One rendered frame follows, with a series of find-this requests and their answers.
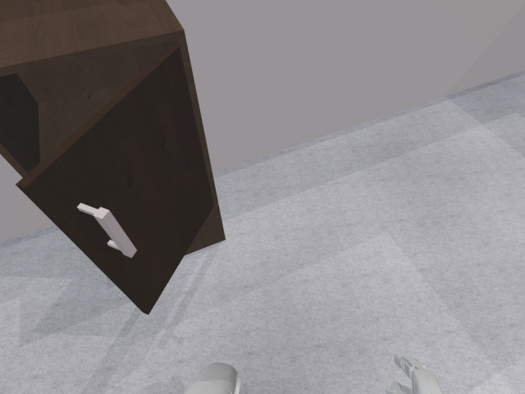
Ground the left robot thigh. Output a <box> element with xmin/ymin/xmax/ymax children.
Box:
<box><xmin>184</xmin><ymin>362</ymin><xmax>242</xmax><ymax>394</ymax></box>

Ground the handle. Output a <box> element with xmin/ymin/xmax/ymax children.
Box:
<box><xmin>77</xmin><ymin>203</ymin><xmax>137</xmax><ymax>258</ymax></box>

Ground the cupboard door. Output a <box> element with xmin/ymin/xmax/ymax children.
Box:
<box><xmin>16</xmin><ymin>45</ymin><xmax>214</xmax><ymax>315</ymax></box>

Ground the right robot hand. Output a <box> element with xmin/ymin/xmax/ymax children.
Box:
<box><xmin>386</xmin><ymin>353</ymin><xmax>444</xmax><ymax>394</ymax></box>

